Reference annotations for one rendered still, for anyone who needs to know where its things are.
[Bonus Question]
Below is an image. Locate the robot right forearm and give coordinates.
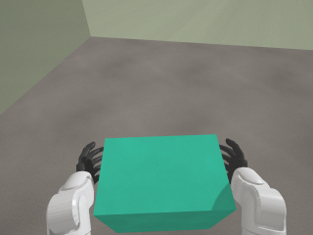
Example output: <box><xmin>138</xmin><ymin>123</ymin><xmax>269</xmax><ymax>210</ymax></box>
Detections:
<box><xmin>231</xmin><ymin>167</ymin><xmax>287</xmax><ymax>235</ymax></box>

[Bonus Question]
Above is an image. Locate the left robot hand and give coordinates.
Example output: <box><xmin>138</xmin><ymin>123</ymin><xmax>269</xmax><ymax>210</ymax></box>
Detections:
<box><xmin>76</xmin><ymin>141</ymin><xmax>104</xmax><ymax>185</ymax></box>

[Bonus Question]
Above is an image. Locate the robot left forearm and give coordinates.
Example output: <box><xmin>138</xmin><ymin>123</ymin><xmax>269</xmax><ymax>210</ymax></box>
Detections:
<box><xmin>46</xmin><ymin>171</ymin><xmax>96</xmax><ymax>235</ymax></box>

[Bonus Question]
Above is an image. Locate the right robot hand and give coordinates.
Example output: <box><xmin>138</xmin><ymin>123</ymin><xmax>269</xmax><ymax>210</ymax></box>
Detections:
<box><xmin>219</xmin><ymin>138</ymin><xmax>247</xmax><ymax>184</ymax></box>

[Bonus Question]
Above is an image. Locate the carton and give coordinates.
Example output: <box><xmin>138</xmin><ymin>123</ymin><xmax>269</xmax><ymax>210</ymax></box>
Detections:
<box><xmin>93</xmin><ymin>134</ymin><xmax>237</xmax><ymax>233</ymax></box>

